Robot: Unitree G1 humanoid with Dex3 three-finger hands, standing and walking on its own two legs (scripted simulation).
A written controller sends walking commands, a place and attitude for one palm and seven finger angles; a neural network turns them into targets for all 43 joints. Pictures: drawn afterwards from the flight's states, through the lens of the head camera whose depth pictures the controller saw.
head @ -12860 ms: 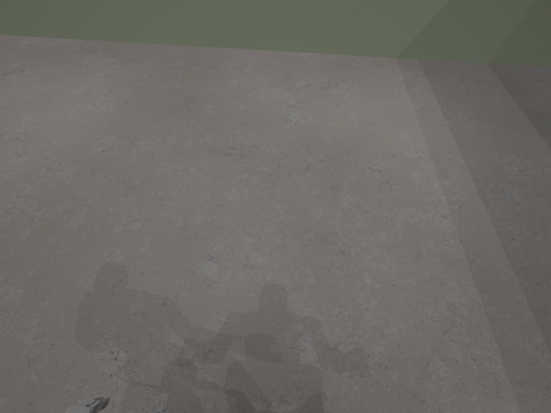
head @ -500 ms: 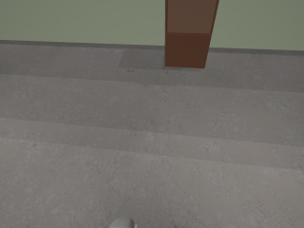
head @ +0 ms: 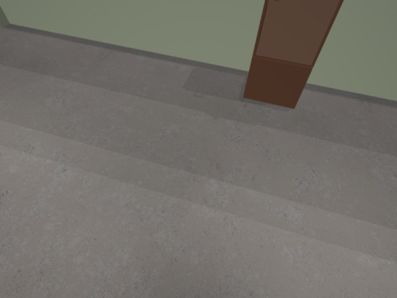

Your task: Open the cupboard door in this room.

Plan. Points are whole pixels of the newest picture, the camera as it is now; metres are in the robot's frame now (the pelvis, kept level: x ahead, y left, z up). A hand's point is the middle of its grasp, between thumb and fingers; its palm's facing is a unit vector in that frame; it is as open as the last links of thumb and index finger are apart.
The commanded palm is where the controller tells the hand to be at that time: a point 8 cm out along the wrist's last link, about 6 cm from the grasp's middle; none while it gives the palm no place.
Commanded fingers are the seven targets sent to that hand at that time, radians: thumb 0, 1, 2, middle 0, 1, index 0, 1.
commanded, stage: turn or walk to find it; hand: left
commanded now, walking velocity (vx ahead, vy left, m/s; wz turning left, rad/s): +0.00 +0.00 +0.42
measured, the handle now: out of the picture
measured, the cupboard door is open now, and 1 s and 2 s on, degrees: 0 0 0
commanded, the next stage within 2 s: stand and wait in 0.36 s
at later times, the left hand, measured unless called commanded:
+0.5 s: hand out of the picture -0.01 +0.19 -0.18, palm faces +0.21 -0.95 -0.25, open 7.3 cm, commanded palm none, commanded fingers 0.00 0.90 0.90 -0.20 -0.30 -0.20 -0.30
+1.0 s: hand out of the picture -0.06 +0.14 -0.17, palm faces +0.21 -0.96 -0.19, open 7.3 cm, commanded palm none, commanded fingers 0.00 0.90 0.90 -0.20 -0.30 -0.20 -0.30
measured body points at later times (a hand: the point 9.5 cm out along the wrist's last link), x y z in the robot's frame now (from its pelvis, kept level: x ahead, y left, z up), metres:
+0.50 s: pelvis -0.02 -0.01 -0.01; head +0.01 -0.01 +0.44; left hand -0.02 +0.24 -0.16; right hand +0.07 -0.26 -0.16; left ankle -0.06 +0.11 -0.73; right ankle -0.01 -0.13 -0.74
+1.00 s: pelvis -0.02 -0.02 +0.00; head -0.01 -0.03 +0.45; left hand -0.07 +0.19 -0.16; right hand +0.05 -0.24 -0.17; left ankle -0.06 +0.12 -0.74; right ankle -0.01 -0.12 -0.74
